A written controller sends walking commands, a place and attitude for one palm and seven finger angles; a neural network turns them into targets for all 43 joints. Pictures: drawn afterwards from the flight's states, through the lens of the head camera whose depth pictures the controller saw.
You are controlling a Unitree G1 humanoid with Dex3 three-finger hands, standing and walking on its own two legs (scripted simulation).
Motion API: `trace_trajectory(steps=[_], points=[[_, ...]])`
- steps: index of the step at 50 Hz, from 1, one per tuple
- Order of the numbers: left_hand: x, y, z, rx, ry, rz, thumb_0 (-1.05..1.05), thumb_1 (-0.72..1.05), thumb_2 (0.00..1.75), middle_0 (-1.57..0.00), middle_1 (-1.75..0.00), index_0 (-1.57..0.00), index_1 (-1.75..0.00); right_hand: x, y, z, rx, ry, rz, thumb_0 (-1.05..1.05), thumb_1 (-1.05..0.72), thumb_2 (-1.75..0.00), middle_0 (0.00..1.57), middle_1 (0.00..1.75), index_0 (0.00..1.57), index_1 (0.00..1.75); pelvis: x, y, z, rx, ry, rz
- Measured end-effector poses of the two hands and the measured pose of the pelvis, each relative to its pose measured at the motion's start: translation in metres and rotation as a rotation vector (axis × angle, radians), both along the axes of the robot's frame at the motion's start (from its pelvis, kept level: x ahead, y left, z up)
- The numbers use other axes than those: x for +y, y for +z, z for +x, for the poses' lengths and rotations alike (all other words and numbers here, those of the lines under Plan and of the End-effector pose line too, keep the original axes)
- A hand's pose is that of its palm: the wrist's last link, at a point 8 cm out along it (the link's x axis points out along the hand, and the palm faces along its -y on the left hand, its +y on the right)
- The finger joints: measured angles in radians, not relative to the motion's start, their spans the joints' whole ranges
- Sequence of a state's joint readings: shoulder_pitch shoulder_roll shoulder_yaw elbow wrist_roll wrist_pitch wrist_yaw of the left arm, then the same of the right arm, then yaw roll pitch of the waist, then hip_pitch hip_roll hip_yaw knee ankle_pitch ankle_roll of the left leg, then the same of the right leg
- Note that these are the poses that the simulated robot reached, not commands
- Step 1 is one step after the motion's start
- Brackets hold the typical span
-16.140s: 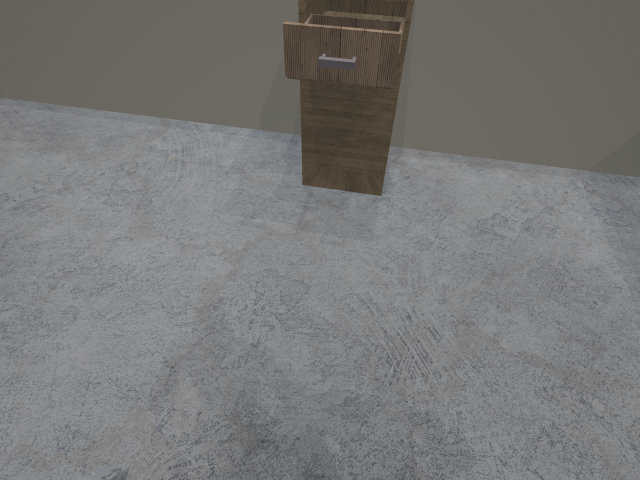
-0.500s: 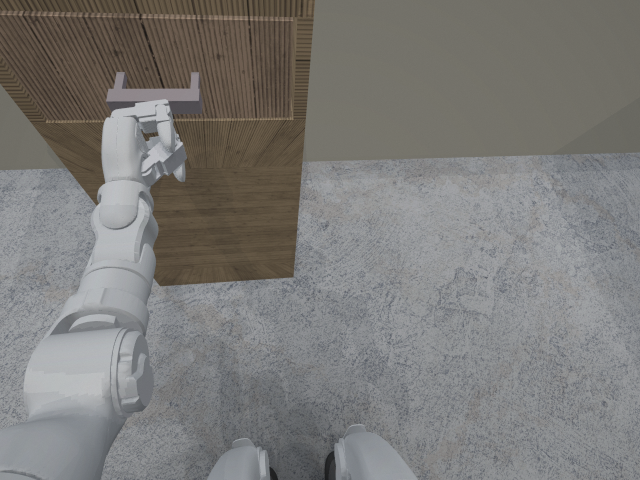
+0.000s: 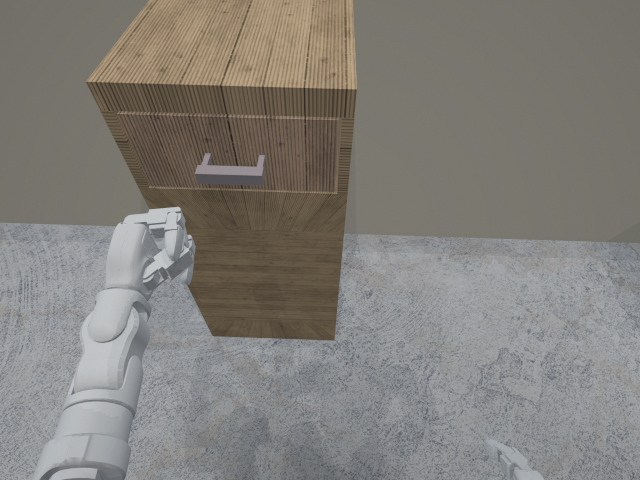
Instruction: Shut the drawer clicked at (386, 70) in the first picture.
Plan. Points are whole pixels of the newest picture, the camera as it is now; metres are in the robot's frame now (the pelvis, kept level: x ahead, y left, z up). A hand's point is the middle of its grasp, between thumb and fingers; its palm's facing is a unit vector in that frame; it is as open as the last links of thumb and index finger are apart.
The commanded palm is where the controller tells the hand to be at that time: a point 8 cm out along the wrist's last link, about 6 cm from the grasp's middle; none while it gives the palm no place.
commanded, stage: draw the hand back to the body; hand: left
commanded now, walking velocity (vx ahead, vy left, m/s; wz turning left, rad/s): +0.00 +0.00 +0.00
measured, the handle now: (232, 167) +0.60 +0.16 +0.03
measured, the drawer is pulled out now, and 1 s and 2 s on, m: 0.00 0.00 0.00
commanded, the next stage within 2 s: step back with the hand held close in 0.92 s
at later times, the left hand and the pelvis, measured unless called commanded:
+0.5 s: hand (85, 331) +0.23 +0.21 +0.16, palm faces +0.29 -0.91 -0.29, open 3.3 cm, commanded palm +0.19 +0.26 +0.17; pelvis +0.00 +0.00 +0.03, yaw +0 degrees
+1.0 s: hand out of the picture +0.17 +0.24 +0.19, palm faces +0.42 -0.83 -0.37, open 3.3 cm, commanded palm +0.12 +0.28 +0.21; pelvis -0.01 +0.00 +0.03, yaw +1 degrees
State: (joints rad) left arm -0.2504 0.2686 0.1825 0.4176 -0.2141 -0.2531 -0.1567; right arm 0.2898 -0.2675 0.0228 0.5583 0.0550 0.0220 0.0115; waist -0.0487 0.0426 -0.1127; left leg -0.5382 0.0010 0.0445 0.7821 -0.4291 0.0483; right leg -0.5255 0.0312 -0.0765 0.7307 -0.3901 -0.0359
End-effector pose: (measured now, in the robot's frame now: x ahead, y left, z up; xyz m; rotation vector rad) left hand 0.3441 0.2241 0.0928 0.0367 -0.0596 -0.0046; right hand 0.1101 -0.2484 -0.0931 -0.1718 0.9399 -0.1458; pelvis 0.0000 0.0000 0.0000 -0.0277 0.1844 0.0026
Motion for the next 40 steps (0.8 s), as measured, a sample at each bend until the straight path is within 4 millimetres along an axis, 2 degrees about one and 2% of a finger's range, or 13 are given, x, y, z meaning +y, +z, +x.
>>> trace_trajectory(steps=[3,8,15,24,40], points=[[0.003,0.007,-0.019,0.009,-0.008,-0.004,0.02,0.90,0.90,-1.40,-1.60,-1.40,-1.60,0.001,0.010,0.017,-0.079,0.026,-0.005,0.01,-0.91,-0.89,0.20,0.30,0.20,0.30,-0.001,0.003,-0.004,-0.031,0.006,0.004],[0.004,0.024,-0.052,0.033,0.081,0.132,0.02,0.90,0.90,-1.40,-1.60,-1.40,-1.60,0.009,0.029,0.040,-0.164,0.038,-0.008,0.01,-0.91,-0.89,0.20,0.30,0.20,0.30,-0.001,0.013,-0.007,-0.104,-0.002,0.015],[0.018,0.045,-0.093,0.034,0.206,0.199,0.02,0.89,0.90,-1.40,-1.60,-1.40,-1.60,0.025,0.046,0.060,-0.221,0.091,0.002,0.01,-0.91,-0.89,0.20,0.30,0.20,0.30,-0.002,0.025,-0.008,-0.183,0.000,0.020],[0.032,0.075,-0.140,-0.021,0.288,0.258,0.02,0.89,0.90,-1.40,-1.60,-1.40,-1.60,0.037,0.049,0.065,-0.239,0.139,0.023,0.01,-0.91,-0.89,0.21,0.30,0.20,0.30,-0.001,0.032,-0.004,-0.238,0.003,0.021],[0.053,0.120,-0.215,-0.116,0.401,0.412,0.01,0.89,0.90,-1.40,-1.60,-1.41,-1.60,0.031,0.049,0.061,-0.276,0.131,0.015,0.01,-0.91,-0.89,0.21,0.30,0.20,0.30,0.000,0.032,-0.003,-0.260,0.005,0.016]])
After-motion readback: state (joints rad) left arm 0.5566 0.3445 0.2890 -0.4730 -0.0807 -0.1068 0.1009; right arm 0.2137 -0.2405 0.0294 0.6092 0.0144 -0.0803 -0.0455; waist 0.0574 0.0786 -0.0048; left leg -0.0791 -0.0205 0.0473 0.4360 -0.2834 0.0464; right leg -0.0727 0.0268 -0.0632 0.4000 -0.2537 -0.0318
